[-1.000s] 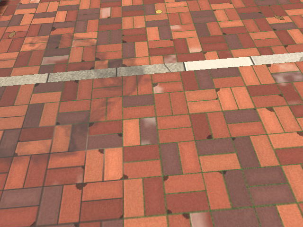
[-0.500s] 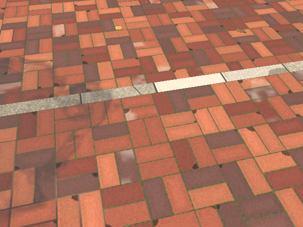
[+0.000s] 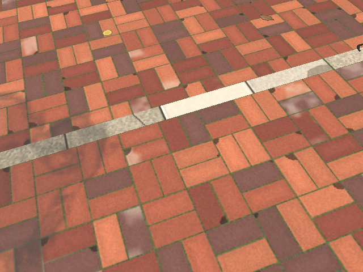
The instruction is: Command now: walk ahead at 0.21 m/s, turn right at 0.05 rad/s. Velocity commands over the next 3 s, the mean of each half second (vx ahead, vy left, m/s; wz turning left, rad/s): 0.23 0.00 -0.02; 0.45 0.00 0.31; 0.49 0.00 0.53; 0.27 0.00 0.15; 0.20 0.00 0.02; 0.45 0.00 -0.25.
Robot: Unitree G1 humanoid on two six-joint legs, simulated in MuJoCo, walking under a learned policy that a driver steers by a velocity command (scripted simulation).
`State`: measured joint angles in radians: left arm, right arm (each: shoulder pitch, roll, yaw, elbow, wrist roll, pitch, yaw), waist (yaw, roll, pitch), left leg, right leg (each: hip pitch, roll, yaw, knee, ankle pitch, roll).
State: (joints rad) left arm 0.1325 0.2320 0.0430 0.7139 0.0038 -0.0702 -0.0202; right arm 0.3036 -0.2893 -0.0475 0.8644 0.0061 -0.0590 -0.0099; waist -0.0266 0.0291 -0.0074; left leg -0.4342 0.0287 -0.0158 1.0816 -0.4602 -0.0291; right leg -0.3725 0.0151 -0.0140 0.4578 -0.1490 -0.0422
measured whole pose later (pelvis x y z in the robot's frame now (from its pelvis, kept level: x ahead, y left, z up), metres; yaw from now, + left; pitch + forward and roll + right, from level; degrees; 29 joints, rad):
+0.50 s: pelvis +0.11 +0.00 +0.01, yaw +0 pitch +3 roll -1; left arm 0.19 0.26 0.06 0.90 -0.02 -0.07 -0.01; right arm 0.29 -0.26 -0.06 0.90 0.02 -0.04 -0.02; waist -0.03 0.01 -0.03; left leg -0.23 0.03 -0.03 0.39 -0.21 0.00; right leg -0.38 -0.01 -0.03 0.66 -0.36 -0.06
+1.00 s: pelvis +0.32 -0.01 -0.01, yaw +12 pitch +2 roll -1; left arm 0.40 0.23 0.05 1.01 0.00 -0.08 0.02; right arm 0.02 -0.23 -0.05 0.76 0.02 -0.04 0.06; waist 0.08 0.02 0.04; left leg -0.63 0.03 0.05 0.62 -0.02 0.09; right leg 0.16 -0.01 -0.24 0.22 -0.40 0.02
